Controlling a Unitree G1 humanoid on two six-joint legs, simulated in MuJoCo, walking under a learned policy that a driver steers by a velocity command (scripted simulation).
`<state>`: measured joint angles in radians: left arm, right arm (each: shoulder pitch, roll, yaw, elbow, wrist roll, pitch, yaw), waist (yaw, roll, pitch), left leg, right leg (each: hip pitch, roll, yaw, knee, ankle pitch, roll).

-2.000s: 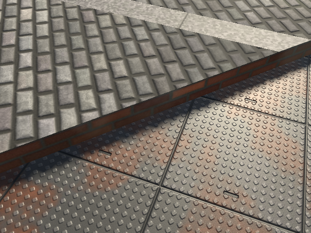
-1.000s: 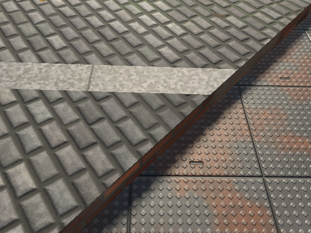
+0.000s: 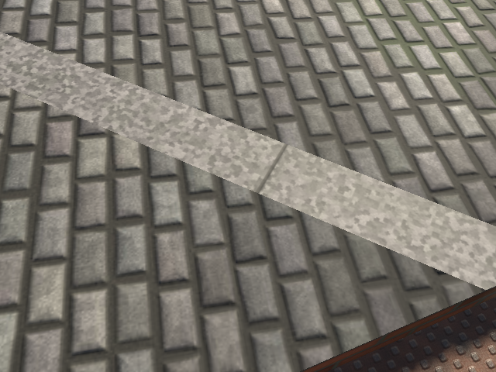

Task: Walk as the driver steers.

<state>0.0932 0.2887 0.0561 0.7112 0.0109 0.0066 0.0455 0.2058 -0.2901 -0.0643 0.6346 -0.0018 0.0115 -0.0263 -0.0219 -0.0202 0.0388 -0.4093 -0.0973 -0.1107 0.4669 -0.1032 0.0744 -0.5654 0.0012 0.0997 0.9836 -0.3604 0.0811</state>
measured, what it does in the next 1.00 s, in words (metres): climbs: right foot, then left foot 0.14 m higher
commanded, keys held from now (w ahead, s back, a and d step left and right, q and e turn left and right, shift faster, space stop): w+q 0.22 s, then w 0.22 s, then w+e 0.56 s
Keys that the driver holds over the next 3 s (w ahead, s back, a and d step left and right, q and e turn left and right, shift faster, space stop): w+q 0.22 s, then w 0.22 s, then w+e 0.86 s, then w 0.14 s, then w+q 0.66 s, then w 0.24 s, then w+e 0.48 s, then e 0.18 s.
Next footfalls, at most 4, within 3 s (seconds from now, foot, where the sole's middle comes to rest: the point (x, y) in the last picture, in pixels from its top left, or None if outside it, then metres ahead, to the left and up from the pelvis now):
0.18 right None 0.08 -0.14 -0.77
0.70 left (130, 371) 0.40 0.25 -0.63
1.30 right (230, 249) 0.71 0.03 -0.63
1.86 left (182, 139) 1.11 0.18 -0.63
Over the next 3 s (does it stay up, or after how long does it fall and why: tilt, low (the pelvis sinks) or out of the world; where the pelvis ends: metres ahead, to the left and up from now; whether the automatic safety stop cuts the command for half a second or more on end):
stays up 1.52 0.14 0.14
